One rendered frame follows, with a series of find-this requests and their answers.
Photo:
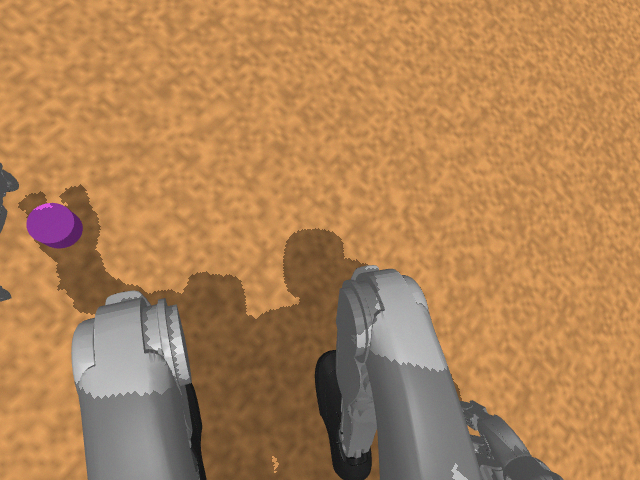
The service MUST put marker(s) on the left robot foot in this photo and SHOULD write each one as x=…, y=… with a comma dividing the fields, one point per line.
x=196, y=432

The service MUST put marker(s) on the tin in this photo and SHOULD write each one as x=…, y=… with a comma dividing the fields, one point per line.
x=54, y=225

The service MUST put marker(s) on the left robot hand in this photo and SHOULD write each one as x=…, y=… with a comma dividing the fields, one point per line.
x=8, y=183

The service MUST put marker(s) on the right robot arm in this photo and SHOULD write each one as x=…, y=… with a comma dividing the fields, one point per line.
x=528, y=468

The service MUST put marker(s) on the right robot hand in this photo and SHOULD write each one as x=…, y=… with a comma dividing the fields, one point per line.
x=498, y=444

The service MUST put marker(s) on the right robot foot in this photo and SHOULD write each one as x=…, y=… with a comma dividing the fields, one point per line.
x=329, y=402

